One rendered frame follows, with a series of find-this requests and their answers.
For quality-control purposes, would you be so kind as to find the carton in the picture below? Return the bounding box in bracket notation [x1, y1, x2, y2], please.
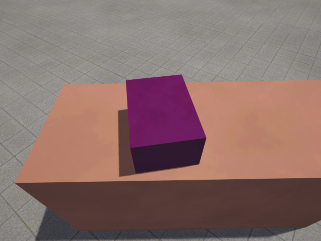
[126, 75, 206, 173]

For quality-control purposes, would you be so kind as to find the pedestal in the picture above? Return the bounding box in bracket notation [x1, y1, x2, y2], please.
[15, 80, 321, 231]

